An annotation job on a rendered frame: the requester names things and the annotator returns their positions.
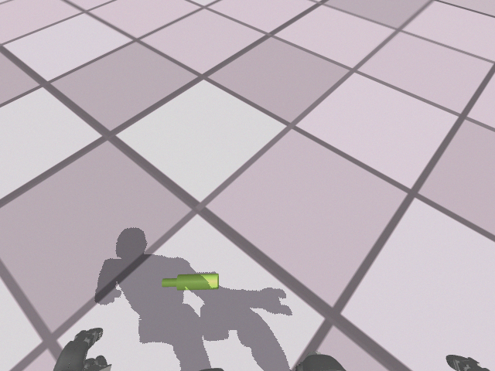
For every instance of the left robot hand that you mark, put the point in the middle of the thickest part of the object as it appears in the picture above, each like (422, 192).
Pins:
(73, 355)

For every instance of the right robot hand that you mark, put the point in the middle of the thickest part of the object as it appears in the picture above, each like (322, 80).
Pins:
(460, 363)

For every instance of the bottle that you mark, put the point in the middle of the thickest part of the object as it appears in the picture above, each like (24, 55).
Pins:
(192, 282)

